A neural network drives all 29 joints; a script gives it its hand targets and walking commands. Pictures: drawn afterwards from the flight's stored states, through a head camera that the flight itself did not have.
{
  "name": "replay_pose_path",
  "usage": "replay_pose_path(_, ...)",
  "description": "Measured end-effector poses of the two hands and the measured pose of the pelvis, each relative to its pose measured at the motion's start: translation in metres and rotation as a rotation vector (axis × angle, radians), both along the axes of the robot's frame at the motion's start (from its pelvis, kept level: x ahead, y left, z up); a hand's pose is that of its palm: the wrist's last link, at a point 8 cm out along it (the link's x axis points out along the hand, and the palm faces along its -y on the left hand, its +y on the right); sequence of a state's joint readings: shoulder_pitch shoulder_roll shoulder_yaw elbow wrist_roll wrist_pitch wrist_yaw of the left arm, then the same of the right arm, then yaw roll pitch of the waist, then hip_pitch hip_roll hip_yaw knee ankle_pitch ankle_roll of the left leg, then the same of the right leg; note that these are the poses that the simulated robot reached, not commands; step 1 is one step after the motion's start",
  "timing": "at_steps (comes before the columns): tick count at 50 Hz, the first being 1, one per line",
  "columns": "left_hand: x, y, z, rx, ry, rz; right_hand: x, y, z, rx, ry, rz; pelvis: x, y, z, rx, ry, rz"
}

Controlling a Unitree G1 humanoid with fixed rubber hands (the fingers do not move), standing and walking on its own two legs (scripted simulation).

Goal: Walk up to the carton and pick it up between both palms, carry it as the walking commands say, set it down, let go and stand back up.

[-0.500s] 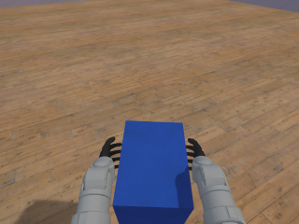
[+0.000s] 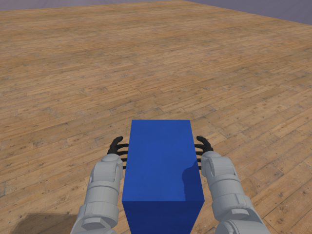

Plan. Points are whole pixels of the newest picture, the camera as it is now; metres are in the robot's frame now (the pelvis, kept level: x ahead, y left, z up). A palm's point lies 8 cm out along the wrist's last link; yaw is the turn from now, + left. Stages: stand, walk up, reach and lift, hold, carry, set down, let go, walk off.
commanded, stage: reach and lift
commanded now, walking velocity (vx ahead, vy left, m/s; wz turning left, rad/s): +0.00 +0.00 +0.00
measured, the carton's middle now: (160, 177) +0.32 +0.00 +0.00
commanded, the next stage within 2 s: hold in 0.44 s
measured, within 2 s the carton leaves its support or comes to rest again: neither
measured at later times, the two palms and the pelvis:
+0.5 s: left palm (110, 167) +0.31 +0.13 +0.06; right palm (206, 167) +0.31 -0.13 +0.05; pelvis +0.02 +0.00 +0.00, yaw +0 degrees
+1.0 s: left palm (108, 171) +0.29 +0.14 +0.06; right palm (205, 169) +0.30 -0.12 +0.05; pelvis +0.01 +0.00 +0.00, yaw +1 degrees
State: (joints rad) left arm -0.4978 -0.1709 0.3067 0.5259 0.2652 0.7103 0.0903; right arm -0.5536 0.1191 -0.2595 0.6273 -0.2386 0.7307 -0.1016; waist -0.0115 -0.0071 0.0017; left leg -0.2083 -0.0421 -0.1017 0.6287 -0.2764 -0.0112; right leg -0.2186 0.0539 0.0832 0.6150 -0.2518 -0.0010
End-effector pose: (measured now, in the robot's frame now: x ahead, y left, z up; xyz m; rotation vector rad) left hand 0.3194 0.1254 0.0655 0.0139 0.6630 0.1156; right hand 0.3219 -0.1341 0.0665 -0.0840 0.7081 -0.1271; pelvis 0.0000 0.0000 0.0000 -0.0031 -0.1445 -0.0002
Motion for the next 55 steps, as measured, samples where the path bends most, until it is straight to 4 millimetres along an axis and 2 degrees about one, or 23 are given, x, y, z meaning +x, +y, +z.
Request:
replay_pose_path(16, -0.012, 0.006, -0.008, 0.02, 0.017, 0.003, -0.013, 0.006, -0.015, 0.011, 0.017, 0.013, 0.015, 0.003, 0.004, -0.001, -0.019, 0.003)
replay_pose_path(37, -0.019, 0.009, -0.008, 0.02, 0.004, 0.003, -0.019, 0.009, -0.014, 0.014, 0.005, 0.012, 0.018, -0.001, 0.005, 0.001, -0.026, 0.006)
replay_pose_path(55, -0.026, 0.011, -0.009, 0.014, 0.003, 0.015, -0.023, 0.011, -0.014, 0.01, 0.003, 0.021, 0.01, -0.002, 0.003, 0.003, -0.031, 0.01)
